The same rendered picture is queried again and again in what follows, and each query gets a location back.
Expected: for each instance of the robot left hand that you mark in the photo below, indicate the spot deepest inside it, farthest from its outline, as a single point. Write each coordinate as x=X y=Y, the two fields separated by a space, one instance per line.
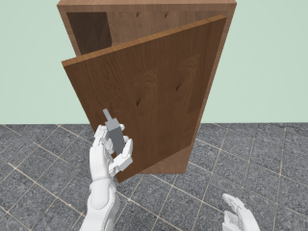
x=101 y=155

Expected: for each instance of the handle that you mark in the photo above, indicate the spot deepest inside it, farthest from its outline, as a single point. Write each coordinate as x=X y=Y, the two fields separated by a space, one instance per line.
x=115 y=132

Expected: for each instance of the robot right hand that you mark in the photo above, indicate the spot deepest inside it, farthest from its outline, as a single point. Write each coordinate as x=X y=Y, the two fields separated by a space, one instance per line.
x=243 y=221

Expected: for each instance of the cupboard door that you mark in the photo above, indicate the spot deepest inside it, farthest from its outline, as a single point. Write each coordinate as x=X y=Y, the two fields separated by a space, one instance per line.
x=154 y=86

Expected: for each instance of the robot left forearm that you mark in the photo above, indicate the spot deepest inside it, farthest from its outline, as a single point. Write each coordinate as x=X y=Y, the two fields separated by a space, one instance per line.
x=103 y=204

